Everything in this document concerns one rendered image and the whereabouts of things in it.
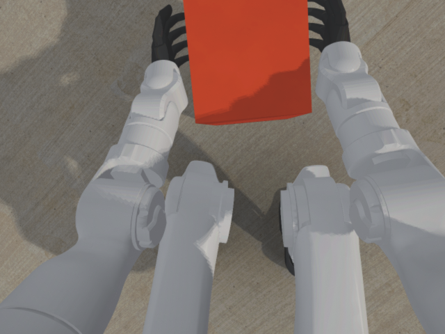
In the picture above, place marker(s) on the robot left upper arm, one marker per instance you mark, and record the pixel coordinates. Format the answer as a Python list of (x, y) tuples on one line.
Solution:
[(77, 291)]

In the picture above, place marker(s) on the robot right upper arm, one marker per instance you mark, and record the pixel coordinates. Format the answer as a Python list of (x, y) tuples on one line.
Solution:
[(403, 211)]

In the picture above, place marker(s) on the robot right shin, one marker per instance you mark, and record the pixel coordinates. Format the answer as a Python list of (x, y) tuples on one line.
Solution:
[(322, 171)]

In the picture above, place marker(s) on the right robot forearm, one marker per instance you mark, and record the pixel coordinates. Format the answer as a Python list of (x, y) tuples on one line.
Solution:
[(362, 120)]

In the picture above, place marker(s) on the right robot hand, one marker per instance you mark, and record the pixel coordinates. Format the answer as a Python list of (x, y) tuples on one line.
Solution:
[(335, 28)]

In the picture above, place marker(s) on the left robot forearm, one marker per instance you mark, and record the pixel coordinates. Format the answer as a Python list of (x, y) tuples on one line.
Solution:
[(142, 152)]

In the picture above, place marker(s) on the left robot hand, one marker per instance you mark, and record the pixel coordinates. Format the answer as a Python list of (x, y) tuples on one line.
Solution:
[(162, 48)]

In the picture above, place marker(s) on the carton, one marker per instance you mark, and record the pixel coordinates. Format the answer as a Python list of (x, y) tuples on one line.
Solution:
[(249, 60)]

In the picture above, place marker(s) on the robot right foot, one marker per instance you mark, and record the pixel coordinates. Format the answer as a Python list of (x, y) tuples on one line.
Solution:
[(288, 260)]

